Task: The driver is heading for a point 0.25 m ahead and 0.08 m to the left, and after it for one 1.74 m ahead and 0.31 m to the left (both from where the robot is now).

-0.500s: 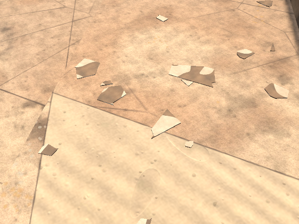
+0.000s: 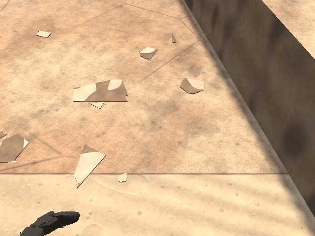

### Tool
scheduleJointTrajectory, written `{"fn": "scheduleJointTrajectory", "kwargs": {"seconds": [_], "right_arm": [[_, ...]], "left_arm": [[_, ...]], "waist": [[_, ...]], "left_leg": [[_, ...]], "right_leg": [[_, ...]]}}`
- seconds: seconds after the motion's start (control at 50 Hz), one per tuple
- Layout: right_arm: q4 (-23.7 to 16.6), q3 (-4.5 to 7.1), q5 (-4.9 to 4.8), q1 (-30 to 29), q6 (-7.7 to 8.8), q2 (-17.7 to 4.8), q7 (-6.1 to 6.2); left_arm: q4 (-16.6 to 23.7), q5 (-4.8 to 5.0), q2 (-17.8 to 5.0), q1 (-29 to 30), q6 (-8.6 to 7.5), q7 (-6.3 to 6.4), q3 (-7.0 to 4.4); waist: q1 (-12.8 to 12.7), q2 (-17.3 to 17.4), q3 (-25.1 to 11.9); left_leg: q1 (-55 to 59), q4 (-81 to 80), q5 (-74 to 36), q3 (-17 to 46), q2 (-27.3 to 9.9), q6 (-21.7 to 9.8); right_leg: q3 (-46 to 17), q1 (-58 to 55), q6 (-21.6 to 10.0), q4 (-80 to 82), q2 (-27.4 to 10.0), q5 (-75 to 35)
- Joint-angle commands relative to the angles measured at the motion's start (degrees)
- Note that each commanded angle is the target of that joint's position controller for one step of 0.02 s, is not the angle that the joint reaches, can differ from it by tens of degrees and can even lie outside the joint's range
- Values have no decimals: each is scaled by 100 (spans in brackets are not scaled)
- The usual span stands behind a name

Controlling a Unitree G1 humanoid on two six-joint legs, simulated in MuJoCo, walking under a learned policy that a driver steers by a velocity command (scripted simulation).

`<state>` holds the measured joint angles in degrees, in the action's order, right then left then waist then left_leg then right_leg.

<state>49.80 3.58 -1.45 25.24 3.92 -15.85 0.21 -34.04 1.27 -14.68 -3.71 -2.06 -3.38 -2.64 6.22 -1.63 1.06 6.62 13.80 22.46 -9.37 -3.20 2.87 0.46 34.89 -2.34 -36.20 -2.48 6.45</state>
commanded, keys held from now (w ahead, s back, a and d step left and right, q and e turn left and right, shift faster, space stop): w+q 0.04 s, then q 0.62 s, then no key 0.34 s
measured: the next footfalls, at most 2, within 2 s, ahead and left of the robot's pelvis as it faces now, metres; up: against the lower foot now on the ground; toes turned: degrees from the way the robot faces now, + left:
right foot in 0.04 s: +0.19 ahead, -0.13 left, +0.00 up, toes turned -2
left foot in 0.52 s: +0.32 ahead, +0.12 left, +0.00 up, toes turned +18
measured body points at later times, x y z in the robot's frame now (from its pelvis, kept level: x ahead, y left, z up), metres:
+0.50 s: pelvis +0.21 -0.01 +0.00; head +0.24 +0.01 +0.45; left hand +0.27 +0.28 -0.12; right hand +0.41 -0.24 -0.09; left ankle +0.28 +0.10 -0.72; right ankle +0.15 -0.13 -0.73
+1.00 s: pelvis +0.27 -0.03 +0.00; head +0.29 -0.03 +0.45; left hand +0.26 +0.27 -0.11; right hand +0.53 -0.19 -0.09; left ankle +0.28 +0.10 -0.72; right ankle +0.32 -0.14 -0.73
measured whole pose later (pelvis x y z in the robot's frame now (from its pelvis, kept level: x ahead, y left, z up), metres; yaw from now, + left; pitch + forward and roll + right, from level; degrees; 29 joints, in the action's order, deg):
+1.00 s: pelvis +0.27 -0.03 +0.00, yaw +23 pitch +1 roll +0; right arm 37.2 2.3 1.1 7.9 -1.3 -14.8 0.7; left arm -46.3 -1.5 -14.6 -12.0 0.2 0.4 -3.0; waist -0.2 1.8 0.9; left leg -21.9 32.8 14.8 5.5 3.6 -0.5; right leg -0.8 16.2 0.1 -32.5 -0.5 17.1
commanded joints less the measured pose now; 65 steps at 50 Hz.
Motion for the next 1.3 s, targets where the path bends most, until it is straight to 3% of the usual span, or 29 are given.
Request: {"fn": "scheduleJointTrajectory", "kwargs": {"seconds": [0.02,0.04,0.06,0.08,0.1,0.12,0.14,0.18,0.26,0.36,0.46,0.5,0.52,0.54,0.56,0.58,0.6,0.62,0.68,0.76,0.86,0.92,0.94,0.96,0.98,1.0,1.08,1.18,1.3], "right_arm": [[-150,236,-93,-172,-31,-1227,21],[-161,172,-65,-144,-7,-1124,41],[-431,-37,137,-3,69,-497,3],[-351,-112,50,334,198,-367,-36],[-382,103,-135,-145,216,-1013,-29],[-500,96,-160,-491,185,-945,-12],[-438,80,-62,-553,125,-779,39],[-287,106,4,-268,-101,-611,88],[-492,97,60,-422,-312,-361,137],[-937,41,102,-1215,-294,-275,-83],[-1358,167,106,-1485,-392,-539,-263],[-1370,259,109,-1116,-378,-648,-262],[-1310,404,144,-690,-346,-1026,-174],[-1425,582,202,-502,-350,-1764,-25],[-1603,488,313,-545,-315,-1664,-45],[-1683,398,251,-749,-281,-1347,-108],[-1693,350,160,-1057,-254,-1165,-104],[-1706,315,63,-1307,-283,-1017,-80],[-1847,280,163,-1726,-390,-937,38],[-1812,284,187,-1636,-414,-947,133],[-1749,204,239,-1690,-487,-861,92],[-1649,82,173,-1710,-518,-620,79],[-1580,28,209,-1506,-492,-455,75],[-1632,-8,278,-1241,-445,-285,50],[-1685,33,280,-1516,-409,-460,58],[-1631,80,280,-1637,-403,-596,67],[-1529,41,294,-1793,-482,-372,62],[-1338,63,261,-1723,-408,-372,62],[-1147,71,222,-1583,-372,-341,106]], "left_arm": [[302,-16,-775,-574,-140,16,-318],[41,-36,-1096,-1515,-117,108,-472],[-105,-203,-1695,-2343,-73,249,-578],[-51,-265,-1653,-2243,-80,265,-495],[-33,-283,-1212,-1882,-100,238,-368],[-127,-234,-964,-1577,-130,227,-285],[-202,-178,-753,-1222,-171,199,-229],[-247,-186,-535,-711,-259,174,-198],[-428,-274,-641,-274,-372,290,-252],[-623,-192,-847,-360,-171,502,-313],[-735,6,-1063,-391,70,524,-412],[-736,82,-1023,-327,141,556,-413],[-800,21,-911,-653,140,547,-386],[-588,-255,-648,-799,99,511,-291],[-480,-291,-602,-724,83,447,-216],[-545,-117,-855,-459,107,396,-285],[-494,-43,-815,-279,140,406,-279],[-554,-102,-788,-243,184,465,-289],[-646,-137,-726,-448,286,526,-298],[-738,-121,-539,-472,306,557,-210],[-718,-99,-630,-420,269,486,-217],[-858,-157,-491,-793,170,374,-183],[-834,-271,-680,-847,136,360,-195],[-787,-331,-1117,-641,123,390,-260],[-767,-367,-857,-374,108,377,-186],[-659,-341,-643,-45,66,373,-114],[-858,-234,-665,-489,-21,408,-88],[-901,-201,-604,-726,6,451,-44],[-981,-178,-496,-782,32,420,-3]], "waist": [[-1030,874,-238],[-1491,814,-859],[-1532,-427,-1905],[-1293,-1228,-2943],[-1404,-592,-2250],[-1177,-593,-1393],[-909,-222,-959],[-521,-433,-608],[-278,-377,-239],[-568,-276,-254],[-594,-265,-191],[-355,-141,-366],[-236,410,-690],[-400,1862,-1046],[-386,1866,-1971],[-227,958,-1924],[-382,630,-1428],[-503,287,-1017],[-771,776,-850],[-628,871,-1016],[-466,1098,-759],[-713,934,-619],[-631,540,-561],[-204,-603,-474],[-282,-1100,-300],[-276,-920,-164],[-476,-686,-140],[-633,36,-55],[-678,324,-311]], "left_leg": [[-508,1194,-5762,466,-1224,-982],[-1414,2418,-5444,374,-992,-787],[-3389,4691,-2119,356,-320,-437],[-4200,6147,1237,1428,511,-230],[-4441,6463,1010,1896,226,-207],[-4590,6282,758,1594,-36,-200],[-4445,5834,414,1494,-259,-163],[-3720,5499,-135,1402,-386,-100],[-3720,4797,-864,1307,-302,57],[-3565,3132,-2028,1012,-276,-33],[-3585,2515,-1166,802,-133,-365],[-2868,1782,-1461,540,201,-631],[-1954,1300,-3178,836,247,-885],[-570,1433,-6169,2779,-1081,-1704],[109,1029,-5664,4515,-1938,-2764],[-141,850,-4844,4019,-1741,-2560],[-615,826,-4046,3502,-1465,-2220],[-1096,711,-3363,3154,-1190,-1912],[-1986,494,-2743,2683,-715,-1656],[-2057,558,-2331,2528,-656,-1636],[-2297,552,-1050,2865,-701,-1563],[-2599,867,-745,2760,-434,-1167],[-2837,1248,-488,2518,-149,-831],[-3035,1852,-66,1754,516,-473],[-2601,1920,55,1501,510,-293],[-2252,1893,-340,1502,403,-251],[-1805,1433,-1292,1610,292,-283],[-1994,1357,-1559,1721,235,-356],[-1804,1425,-2221,1795,166,-362]], "right_leg": [[495,-1844,-472,697,514,95],[241,-3534,-638,567,333,-180],[-1868,-5784,-1161,441,-1353,-666],[-4166,-6130,-1875,1355,-2467,-1117],[-3137,-5344,-1608,1396,-2209,-1881],[-1971,-4561,-1383,1344,-1911,-2693],[-1340,-3832,-1159,1468,-1552,-2840],[-593,-2757,-973,1916,-1248,-2895],[195,-2151,-1056,2363,-1255,-3279],[757,-2618,-962,2283,-1212,-2866],[703,-3171,-785,1513,-1537,-2631],[917,-3096,-480,509,-1291,-2922],[1114,-2760,-104,-563,-823,-2455],[1240,-1040,441,-2506,-40,721],[74,-61,585,-3825,705,3485],[-552,117,483,-4106,407,3248],[-550,279,399,-3909,244,2803],[-524,290,415,-3474,100,2426],[-371,-447,549,-2659,181,1753],[-345,-909,700,-1609,148,1518],[-244,-1373,599,-672,137,1456],[-43,-2290,318,990,208,510],[-545,-2576,128,1329,-266,216],[-1474,-2380,-355,1574,-1061,-104],[-1901,-1564,-800,1937,-1376,390],[-1644,-1418,-661,1929,-1123,759],[-990,-1528,-86,1728,-543,1248],[-638,-1806,-17,1407,-255,1119],[-418,-2093,2,1132,-94,415]]}}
